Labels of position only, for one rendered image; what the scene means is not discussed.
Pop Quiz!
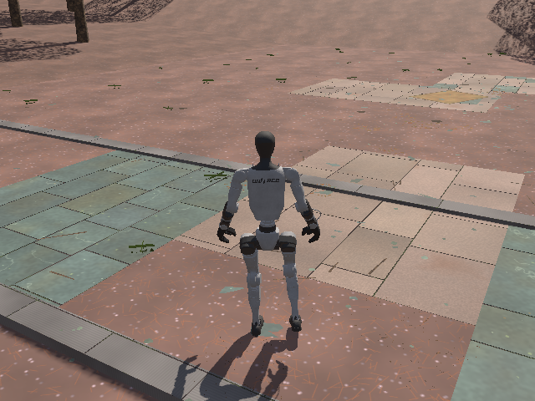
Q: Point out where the robot left upper arm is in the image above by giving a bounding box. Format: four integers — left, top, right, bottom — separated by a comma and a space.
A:
226, 168, 248, 214

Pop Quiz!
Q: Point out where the robot right forearm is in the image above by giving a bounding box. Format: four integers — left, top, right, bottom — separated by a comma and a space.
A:
301, 199, 318, 229

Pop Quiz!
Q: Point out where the robot right upper arm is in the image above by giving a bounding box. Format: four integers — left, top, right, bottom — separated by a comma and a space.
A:
283, 167, 308, 213

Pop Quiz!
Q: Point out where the right robot hand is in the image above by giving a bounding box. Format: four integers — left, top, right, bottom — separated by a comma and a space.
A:
302, 226, 320, 243

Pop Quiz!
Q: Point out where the humanoid robot torso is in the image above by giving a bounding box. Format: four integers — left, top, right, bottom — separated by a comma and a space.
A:
247, 163, 286, 251

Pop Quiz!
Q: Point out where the robot left forearm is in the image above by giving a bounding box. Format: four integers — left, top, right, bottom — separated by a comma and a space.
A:
219, 201, 234, 230

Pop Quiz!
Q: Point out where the left robot hand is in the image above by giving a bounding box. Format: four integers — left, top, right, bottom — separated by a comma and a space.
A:
217, 227, 236, 243

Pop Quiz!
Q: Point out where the robot left shin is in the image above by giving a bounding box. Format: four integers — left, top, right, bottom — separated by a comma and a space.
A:
247, 273, 261, 325

